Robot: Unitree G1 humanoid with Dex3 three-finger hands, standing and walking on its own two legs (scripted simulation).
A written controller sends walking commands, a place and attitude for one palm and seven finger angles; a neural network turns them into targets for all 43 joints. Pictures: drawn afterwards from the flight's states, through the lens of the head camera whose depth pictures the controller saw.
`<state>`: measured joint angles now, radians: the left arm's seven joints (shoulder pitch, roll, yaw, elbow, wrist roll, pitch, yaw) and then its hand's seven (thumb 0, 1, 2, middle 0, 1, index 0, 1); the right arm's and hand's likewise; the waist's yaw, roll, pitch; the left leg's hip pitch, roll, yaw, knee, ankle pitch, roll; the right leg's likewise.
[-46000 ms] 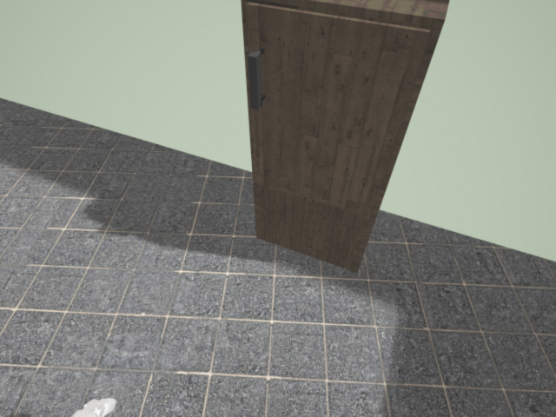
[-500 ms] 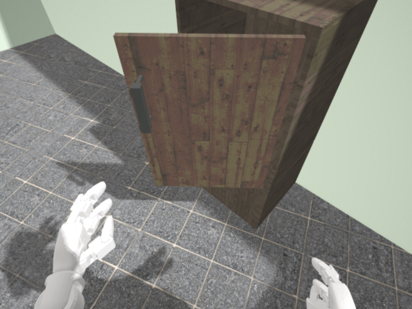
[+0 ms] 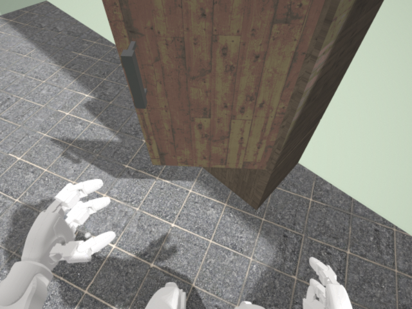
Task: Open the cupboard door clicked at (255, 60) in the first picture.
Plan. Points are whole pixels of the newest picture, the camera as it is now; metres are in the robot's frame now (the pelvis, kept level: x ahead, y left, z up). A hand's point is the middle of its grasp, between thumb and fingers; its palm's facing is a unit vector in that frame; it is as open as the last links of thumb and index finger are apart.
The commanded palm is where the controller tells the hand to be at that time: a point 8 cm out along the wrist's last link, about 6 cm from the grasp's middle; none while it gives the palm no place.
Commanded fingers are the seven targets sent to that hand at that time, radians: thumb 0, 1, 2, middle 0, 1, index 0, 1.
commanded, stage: raise the hand with hooked fingers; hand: left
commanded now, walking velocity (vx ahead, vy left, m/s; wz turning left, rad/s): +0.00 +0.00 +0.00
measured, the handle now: (137, 76) +0.60 +0.19 +0.10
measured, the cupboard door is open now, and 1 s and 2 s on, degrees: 41 41 41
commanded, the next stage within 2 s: move the hooked fingers beside the handle in 1.34 s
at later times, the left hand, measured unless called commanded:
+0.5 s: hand (32, 209) +0.26 +0.29 +0.10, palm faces +0.03 -1.00 -0.06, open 13.4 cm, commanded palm +0.23 +0.34 +0.09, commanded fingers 0.00 -0.50 0.30 -0.30 -1.20 -0.30 -1.20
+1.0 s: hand (27, 188) +0.29 +0.30 +0.11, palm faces -0.02 -1.00 -0.03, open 14.0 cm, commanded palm +0.26 +0.35 +0.12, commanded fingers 0.00 -0.50 0.30 -0.30 -1.20 -0.30 -1.20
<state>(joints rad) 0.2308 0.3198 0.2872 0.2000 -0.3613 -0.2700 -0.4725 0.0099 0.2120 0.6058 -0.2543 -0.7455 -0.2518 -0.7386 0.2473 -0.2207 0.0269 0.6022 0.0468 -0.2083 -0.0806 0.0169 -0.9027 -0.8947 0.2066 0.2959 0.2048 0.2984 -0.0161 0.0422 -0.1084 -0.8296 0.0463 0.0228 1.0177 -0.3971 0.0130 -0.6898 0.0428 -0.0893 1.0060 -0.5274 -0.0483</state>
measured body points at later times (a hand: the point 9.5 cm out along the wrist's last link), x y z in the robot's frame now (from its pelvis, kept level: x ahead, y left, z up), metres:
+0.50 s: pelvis +0.00 +0.04 +0.02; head +0.04 +0.06 +0.47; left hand +0.25 +0.35 +0.10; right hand +0.19 -0.19 -0.04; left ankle +0.06 +0.11 -0.67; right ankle -0.02 -0.09 -0.67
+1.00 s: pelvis +0.00 +0.03 +0.03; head +0.04 +0.04 +0.48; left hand +0.28 +0.36 +0.12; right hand +0.15 -0.22 -0.04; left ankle +0.06 +0.11 -0.67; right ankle -0.02 -0.09 -0.67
